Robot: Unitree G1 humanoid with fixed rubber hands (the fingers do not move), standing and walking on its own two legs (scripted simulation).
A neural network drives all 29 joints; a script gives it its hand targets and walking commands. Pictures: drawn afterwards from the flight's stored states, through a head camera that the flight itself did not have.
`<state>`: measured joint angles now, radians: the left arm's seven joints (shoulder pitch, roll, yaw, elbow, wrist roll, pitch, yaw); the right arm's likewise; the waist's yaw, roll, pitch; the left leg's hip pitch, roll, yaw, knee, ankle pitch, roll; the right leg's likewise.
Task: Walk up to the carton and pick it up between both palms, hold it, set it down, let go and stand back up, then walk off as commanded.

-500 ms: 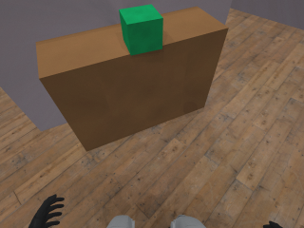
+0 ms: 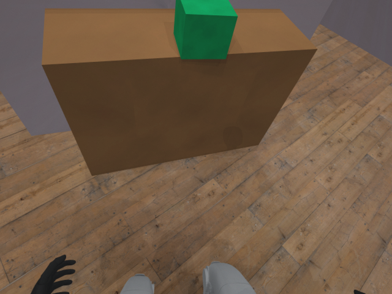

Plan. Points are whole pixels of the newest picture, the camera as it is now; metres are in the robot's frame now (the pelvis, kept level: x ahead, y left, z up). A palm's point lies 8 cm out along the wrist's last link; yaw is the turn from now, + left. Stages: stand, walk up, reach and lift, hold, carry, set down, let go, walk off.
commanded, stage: walk up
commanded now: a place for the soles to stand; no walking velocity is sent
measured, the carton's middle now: (202, 25) +0.92 -0.03 +0.04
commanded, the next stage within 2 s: none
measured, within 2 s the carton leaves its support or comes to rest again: neither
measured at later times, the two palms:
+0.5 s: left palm (57, 267) +0.18 +0.25 -0.04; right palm (368, 281) +0.15 -0.39 -0.08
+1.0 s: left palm (73, 289) +0.15 +0.23 -0.08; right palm (367, 264) +0.19 -0.41 -0.08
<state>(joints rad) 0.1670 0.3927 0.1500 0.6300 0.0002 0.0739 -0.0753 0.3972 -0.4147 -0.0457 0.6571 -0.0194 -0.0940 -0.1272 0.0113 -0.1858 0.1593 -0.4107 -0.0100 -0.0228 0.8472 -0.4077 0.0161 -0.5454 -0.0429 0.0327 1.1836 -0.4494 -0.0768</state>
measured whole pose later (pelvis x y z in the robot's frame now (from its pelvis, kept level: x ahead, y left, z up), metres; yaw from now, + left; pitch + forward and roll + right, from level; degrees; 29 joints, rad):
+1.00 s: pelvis +0.07 -0.10 +0.00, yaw +7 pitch -5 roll +2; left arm 0.17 0.39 0.12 0.72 0.00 0.03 -0.03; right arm 0.35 -0.42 -0.03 0.66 -0.03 -0.05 -0.08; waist 0.03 -0.03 0.20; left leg -0.47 -0.03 -0.07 1.01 -0.45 0.00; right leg -0.35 -0.02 -0.03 0.93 -0.48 -0.05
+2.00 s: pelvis +0.03 -0.09 -0.01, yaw +12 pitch -5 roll +1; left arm 0.16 0.39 0.11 0.78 0.00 0.01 -0.02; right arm 0.30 -0.43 -0.03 0.66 -0.03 -0.07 -0.05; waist 0.03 -0.02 0.22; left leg -0.43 -0.05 -0.09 0.92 -0.41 0.00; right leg -0.36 -0.04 -0.03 0.94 -0.49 -0.01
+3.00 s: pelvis +0.19 -0.13 +0.03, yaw +12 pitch -4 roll +1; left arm 0.28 0.43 0.13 0.80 0.00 -0.04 -0.05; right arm 0.33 -0.44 -0.07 0.66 -0.01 -0.07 -0.02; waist 0.06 0.07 0.15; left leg -0.41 -0.02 -0.10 0.89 -0.32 0.01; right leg -0.07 0.05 -0.07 0.53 -0.40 -0.08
